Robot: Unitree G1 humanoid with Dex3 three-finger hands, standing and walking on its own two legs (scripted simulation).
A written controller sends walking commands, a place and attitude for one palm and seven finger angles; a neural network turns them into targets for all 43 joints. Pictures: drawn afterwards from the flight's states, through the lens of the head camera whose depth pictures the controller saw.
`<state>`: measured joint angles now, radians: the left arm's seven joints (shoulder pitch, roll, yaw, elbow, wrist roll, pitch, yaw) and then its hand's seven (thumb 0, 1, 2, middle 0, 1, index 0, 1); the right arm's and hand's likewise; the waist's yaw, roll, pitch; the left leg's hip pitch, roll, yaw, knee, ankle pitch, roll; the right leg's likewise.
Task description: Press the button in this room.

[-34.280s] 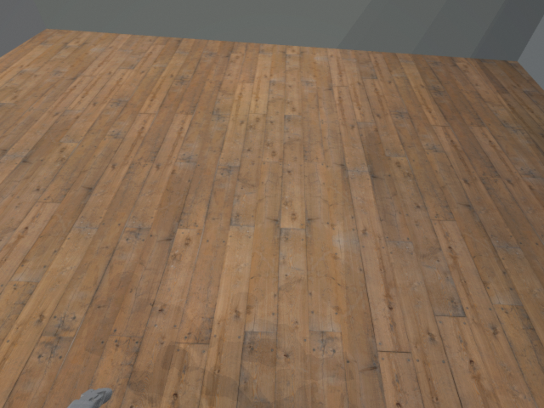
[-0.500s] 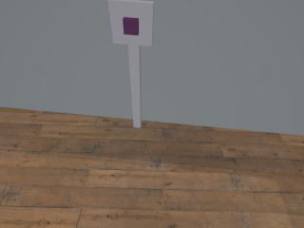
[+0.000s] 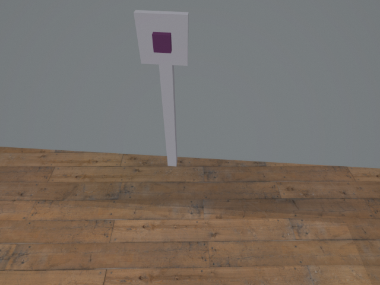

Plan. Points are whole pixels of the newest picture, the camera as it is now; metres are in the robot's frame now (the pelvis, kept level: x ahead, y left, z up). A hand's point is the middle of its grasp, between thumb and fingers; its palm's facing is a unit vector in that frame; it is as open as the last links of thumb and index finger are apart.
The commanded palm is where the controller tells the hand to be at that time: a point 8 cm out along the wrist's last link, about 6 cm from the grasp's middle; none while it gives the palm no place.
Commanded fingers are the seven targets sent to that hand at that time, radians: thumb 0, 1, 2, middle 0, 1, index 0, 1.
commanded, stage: let the arm hang, fingers relaxed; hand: left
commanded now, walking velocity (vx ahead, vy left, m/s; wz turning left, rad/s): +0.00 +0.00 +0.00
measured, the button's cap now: (162, 42) +0.95 +0.16 +0.09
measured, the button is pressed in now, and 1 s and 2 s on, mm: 0 0 0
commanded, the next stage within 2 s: stand and wait in 0.16 s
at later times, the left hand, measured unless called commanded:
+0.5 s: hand out of the picture +0.00 +0.18 -0.17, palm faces +0.05 -0.98 -0.21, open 7.4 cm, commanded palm none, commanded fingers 0.00 0.90 0.90 -0.20 -0.30 -0.20 -0.30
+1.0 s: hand out of the picture +0.07 +0.21 -0.16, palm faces +0.02 -0.96 -0.27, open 7.4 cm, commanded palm none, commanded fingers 0.00 0.90 0.90 -0.20 -0.30 -0.20 -0.30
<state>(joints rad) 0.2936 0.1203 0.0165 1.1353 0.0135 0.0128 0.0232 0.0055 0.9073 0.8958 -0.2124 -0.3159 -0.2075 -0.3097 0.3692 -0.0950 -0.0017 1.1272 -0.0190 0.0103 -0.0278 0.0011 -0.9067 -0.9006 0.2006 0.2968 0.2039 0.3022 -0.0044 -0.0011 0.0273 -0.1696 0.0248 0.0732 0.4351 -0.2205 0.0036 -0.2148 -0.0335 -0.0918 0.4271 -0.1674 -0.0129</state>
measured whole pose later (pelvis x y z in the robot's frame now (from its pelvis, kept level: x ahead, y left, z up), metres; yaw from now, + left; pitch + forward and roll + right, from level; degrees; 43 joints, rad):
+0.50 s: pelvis +0.01 +0.00 +0.00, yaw +0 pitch -2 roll +0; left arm 0.28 0.16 0.03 1.14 0.02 0.00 0.02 0.01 0.91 0.90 -0.20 -0.30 -0.20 -0.30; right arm 0.31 -0.14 -0.02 1.12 -0.01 0.00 -0.03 0.00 -0.91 -0.90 0.20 0.30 0.20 0.30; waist 0.00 0.01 0.04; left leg -0.16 0.02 0.08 0.43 -0.23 0.01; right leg -0.21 -0.04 -0.09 0.43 -0.18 0.00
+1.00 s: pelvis +0.02 -0.01 +0.00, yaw +0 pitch -2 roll +0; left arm 0.16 0.24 0.03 1.14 0.01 -0.01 0.01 0.01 0.91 0.90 -0.20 -0.30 -0.20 -0.30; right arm 0.20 -0.25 -0.02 1.13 -0.02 -0.01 -0.02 0.00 -0.91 -0.90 0.20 0.30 0.20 0.30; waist -0.01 0.01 0.05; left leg -0.11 0.03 0.07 0.36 -0.21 -0.01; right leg -0.16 -0.02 -0.10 0.37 -0.17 -0.02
